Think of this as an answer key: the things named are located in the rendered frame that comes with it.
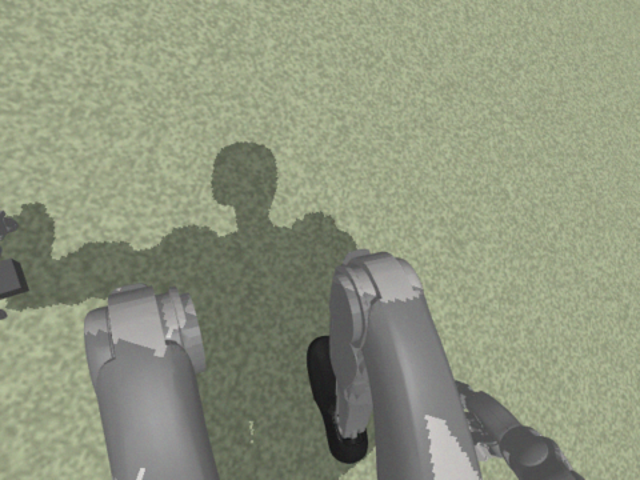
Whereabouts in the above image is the small box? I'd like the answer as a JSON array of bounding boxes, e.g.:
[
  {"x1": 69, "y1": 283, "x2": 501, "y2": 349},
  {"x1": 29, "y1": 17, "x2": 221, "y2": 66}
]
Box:
[{"x1": 0, "y1": 258, "x2": 29, "y2": 300}]

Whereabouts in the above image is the right robot arm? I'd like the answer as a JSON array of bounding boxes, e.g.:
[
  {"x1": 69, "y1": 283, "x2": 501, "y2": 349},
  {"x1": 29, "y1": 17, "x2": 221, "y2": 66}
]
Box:
[{"x1": 499, "y1": 426, "x2": 585, "y2": 480}]

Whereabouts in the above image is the right robot hand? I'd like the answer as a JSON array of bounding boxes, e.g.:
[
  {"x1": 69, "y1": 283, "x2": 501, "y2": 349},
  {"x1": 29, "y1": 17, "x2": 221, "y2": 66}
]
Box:
[{"x1": 455, "y1": 380, "x2": 522, "y2": 462}]

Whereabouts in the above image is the right robot foot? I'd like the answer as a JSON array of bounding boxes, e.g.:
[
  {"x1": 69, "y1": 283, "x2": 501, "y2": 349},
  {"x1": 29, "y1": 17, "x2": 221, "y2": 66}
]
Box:
[{"x1": 307, "y1": 336, "x2": 368, "y2": 464}]

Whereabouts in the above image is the left robot hand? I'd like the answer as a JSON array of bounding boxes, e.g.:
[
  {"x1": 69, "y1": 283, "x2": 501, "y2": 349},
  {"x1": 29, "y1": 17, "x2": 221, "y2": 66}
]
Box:
[{"x1": 0, "y1": 210, "x2": 18, "y2": 320}]

